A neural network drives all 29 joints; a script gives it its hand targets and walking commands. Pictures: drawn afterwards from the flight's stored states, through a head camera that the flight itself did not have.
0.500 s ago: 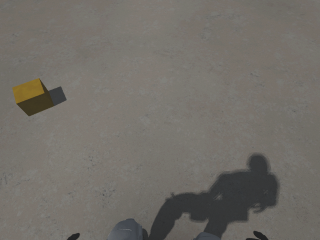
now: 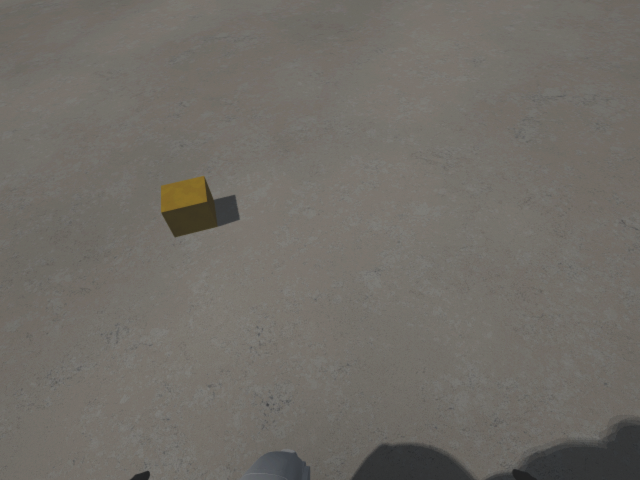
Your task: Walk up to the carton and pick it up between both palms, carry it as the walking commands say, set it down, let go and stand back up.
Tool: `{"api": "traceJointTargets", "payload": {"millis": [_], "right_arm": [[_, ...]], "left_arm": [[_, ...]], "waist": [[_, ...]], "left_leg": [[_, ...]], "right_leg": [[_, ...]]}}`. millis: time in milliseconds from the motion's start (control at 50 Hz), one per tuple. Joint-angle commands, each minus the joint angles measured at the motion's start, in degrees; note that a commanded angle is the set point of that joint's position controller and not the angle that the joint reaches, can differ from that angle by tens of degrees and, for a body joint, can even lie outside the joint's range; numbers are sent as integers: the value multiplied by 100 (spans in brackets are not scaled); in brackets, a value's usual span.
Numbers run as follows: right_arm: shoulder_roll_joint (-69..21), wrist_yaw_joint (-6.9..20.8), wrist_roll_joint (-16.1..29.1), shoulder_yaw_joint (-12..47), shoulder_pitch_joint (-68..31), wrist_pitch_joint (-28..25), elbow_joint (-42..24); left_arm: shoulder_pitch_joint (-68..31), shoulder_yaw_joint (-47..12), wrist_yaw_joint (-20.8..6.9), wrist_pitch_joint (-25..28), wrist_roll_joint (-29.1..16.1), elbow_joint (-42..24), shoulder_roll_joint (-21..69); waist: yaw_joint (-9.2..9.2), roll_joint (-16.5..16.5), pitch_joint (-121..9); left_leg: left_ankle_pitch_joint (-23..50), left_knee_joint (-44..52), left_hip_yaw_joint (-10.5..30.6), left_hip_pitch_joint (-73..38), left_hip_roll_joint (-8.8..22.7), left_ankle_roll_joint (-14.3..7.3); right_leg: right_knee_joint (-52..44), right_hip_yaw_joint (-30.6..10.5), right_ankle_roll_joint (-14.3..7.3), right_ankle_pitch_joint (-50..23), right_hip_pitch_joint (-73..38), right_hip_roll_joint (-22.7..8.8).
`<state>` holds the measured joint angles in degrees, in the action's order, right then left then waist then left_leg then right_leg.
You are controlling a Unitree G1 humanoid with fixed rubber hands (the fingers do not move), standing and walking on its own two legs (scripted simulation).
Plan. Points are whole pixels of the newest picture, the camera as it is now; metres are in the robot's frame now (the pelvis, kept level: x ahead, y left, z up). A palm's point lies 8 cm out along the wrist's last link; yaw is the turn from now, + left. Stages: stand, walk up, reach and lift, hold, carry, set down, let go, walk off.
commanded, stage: walk up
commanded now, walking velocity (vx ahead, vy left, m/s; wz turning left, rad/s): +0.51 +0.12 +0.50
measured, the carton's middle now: (189, 206) +1.24 +0.70 -0.69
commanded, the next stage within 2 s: none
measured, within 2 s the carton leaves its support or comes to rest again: neither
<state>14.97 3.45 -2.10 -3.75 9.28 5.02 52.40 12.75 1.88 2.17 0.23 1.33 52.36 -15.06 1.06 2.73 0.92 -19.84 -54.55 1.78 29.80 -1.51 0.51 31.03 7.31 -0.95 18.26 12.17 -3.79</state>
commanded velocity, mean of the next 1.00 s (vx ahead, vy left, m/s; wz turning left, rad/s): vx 0.49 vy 0.10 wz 0.40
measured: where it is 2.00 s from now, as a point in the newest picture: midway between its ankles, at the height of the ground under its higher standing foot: (237, 306)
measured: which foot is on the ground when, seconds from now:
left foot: up 0.00-0.42, down 0.44-0.90, up 0.92-1.00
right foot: down 0.00-0.44, up 0.46-0.88, down 0.90-1.00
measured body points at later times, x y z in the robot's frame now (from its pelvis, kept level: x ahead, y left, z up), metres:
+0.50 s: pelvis +0.16 +0.13 -0.03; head +0.21 +0.13 +0.42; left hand +0.03 +0.36 -0.17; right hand +0.36 -0.07 -0.16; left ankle +0.20 +0.25 -0.74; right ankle +0.01 -0.07 -0.68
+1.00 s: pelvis +0.43 +0.17 -0.01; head +0.47 +0.15 +0.44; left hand +0.49 +0.44 -0.12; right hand +0.46 -0.07 -0.18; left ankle +0.25 +0.25 -0.65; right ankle +0.55 +0.11 -0.74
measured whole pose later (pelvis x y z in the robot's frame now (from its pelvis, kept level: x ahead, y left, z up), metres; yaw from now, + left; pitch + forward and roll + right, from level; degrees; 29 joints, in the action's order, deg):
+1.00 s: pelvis +0.43 +0.17 -0.01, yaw +23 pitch -1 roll +2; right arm 12.2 0.6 -0.7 -2.4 21.9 -1.9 61.2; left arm 4.0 1.0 -0.5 3.8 1.8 51.3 -10.4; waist -4.1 2.8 4.9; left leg -24.3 -62.8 2.9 15.8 -1.2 -0.7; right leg 33.0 9.3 -2.1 9.1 23.3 -5.5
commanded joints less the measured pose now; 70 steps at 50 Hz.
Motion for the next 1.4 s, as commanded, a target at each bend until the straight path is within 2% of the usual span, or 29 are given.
{"api": "traceJointTargets", "payload": {"millis": [0,40,60,80,160,260,320,380,400,420,440,460,500,540,620,700,780,820,860,880,900,920,960,1020,1060,1260,1280,1340,1380], "right_arm": [[622,245,9,-237,-628,-277,-702],[603,331,-22,-225,-437,-244,-572],[549,341,6,-219,-363,-216,-498],[519,343,35,-204,-366,-223,-468],[264,368,188,-108,-873,-257,-705],[188,312,261,-12,-1529,-349,-853],[234,264,162,24,-1625,-411,-850],[464,95,94,-85,-83,-532,-443],[948,-7,7,-200,1182,-619,-41],[1695,-139,-42,-419,2185,-699,236],[2191,-250,63,-474,2409,-723,243],[1815,-299,143,-375,1899,-719,241],[1034,-327,153,-138,1001,-795,53],[721,-354,174,-93,849,-912,25],[582,-341,212,-17,859,-989,223],[453,-369,174,40,1147,-999,354],[478,-363,116,47,1243,-964,515],[459,-360,74,42,1659,-935,553],[450,-359,114,62,1862,-963,579],[234,-350,151,108,1728,-996,448],[143,-380,204,63,1629,-965,234],[389,-348,200,-21,1503,-912,260],[274,-236,116,-22,1803,-746,701],[-65,-73,37,-26,1492,-553,664],[-91,-16,48,5,1312,-514,641],[-188,138,74,163,-527,-484,110],[-180,153,65,191,-573,-532,58],[-136,134,68,189,-725,-594,10],[84,76,7,153,-96,-688,144]], "left_arm": [[294,279,30,291,20,-109,-1098],[881,300,48,347,-52,20,-987],[1108,295,43,351,-63,119,-1009],[1072,281,13,374,-77,101,-972],[1342,323,-74,361,-68,103,-931],[1608,410,-150,320,-46,131,-910],[1770,426,-131,317,-37,224,-1064],[1426,489,-195,266,-143,190,-1129],[1218,441,-230,237,-82,59,-855],[1119,289,-323,311,-77,-256,-261],[990,208,-358,400,-42,-588,-102],[555,255,-381,410,-26,-643,-308],[211,222,-357,434,16,-496,-295],[370,199,-358,367,9,-326,-219],[71,213,-368,168,16,-270,-128],[-1061,159,-473,104,-40,-612,-113],[-1260,140,-485,207,-110,-691,-64],[-1150,201,-418,244,-125,-616,-128],[61,359,-306,356,-82,-209,-491],[1105,500,-248,401,43,90,-989],[1789,565,-211,374,47,145,-1403],[1757,493,-192,355,98,226,-1554],[828,442,-49,304,67,123,-1039],[122,334,-111,369,-87,-60,-525],[274,297,-160,423,-28,88,-424],[1315,384,-185,411,16,501,-525],[1237,390,-208,407,6,474,-608],[1292,409,-188,362,1,524,-741],[1237,407,-199,348,-21,540,-777]], "waist": [[-100,-1012,445],[-55,-487,144],[-75,-594,197],[-108,-503,251],[29,-1345,733],[346,-1617,1034],[397,-1624,944],[-390,-1410,-230],[-895,-588,-886],[-1174,1486,-1259],[-1064,2177,-1099],[-792,963,-777],[-483,379,-245],[-220,563,-302],[-57,323,134],[-312,169,743],[-387,882,549],[-423,710,217],[154,-231,-587],[645,-1643,-1410],[708,-2449,-1901],[499,-1734,-1256],[7,-385,-549],[-314,-880,118],[-273,-1260,157],[154,-1258,905],[121,-1490,892],[110,-1295,560],[-148,-1020,225]], "left_leg": [[1017,-1571,249,1607,667,137],[1481,-1700,191,1732,618,140],[1645,-1743,146,1636,594,107],[1923,-1621,72,1503,610,114],[2036,-777,-182,1434,718,340],[1588,783,-549,1094,803,385],[780,1195,-855,655,687,245],[36,2004,-1208,-1270,87,-203],[-166,2158,-921,-3189,15,-464],[-570,2865,1325,-4441,1338,-769],[-95,3825,3582,-4584,2402,-1037],[18,3937,3390,-3913,2308,-1193],[517,3678,2497,-3051,1743,-905],[1649,3636,1995,-2594,1605,-929],[2228,3982,1478,-1799,1585,-1022],[1581,4434,1301,-1797,1472,-1003],[2120,4186,437,-1682,839,-786],[2687,3680,544,-1796,885,-693],[3333,1728,523,-1332,692,-496],[1496,76,183,-325,290,-338],[-764,-1152,37,274,-26,-252],[-805,-1766,329,383,254,-254],[11,-2056,606,469,624,-53],[721,-1637,219,23,796,20],[1067,-1332,25,43,811,44],[1474,1545,-527,53,845,258],[1383,1870,-580,-53,803,268],[1075,2335,-705,-590,730,215],[894,2839,-760,-1508,734,137]], "right_leg": [[-2555,-1728,-143,1620,-618,-1934],[-2129,-1071,192,256,-1277,-1696],[-2029,-853,555,-286,-1316,-1594],[-1983,-616,562,-613,-1133,-1515],[-1939,-394,16,-1251,-966,-1618],[-2230,14,-220,-746,-1160,-1742],[-2092,258,-269,-1763,-1391,-1963],[-152,794,-161,-3047,-1231,-1508],[1850,1068,-16,-2294,-152,-1033],[3540,841,159,844,1626,-410],[4536,-175,270,1509,2845,2],[4596,-756,118,1042,2925,-436],[4362,-913,7,308,2801,-622],[3824,-794,149,166,2264,-688],[3094,-609,336,-264,1942,-630],[1732,-539,526,-1020,2246,-557],[454,-29,488,-1522,1216,-126],[130,162,392,-1294,542,21],[-389,-233,1,-1576,-1373,-255],[-675,-1448,-289,-1544,-2612,-1426],[-1428,-3084,-400,-746,-3029,-2567],[-1778,-3655,-370,159,-2414,-2774],[-1758,-2790,-274,24,-1342,-2413],[-2091,-1340,-248,115,165,-1897],[-2069,-797,-246,-47,235,-1632],[-2411,-492,-270,-121,14,-1606],[-2335,-436,-319,-188,-75,-1594],[-2103,-407,-294,-410,-135,-1647],[-1294,-229,-270,-1005,-116,-1669]]}}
